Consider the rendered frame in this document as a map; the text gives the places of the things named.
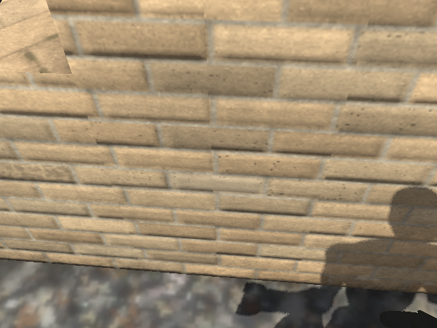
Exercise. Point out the robot right hand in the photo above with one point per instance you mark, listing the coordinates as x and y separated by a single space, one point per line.
398 319

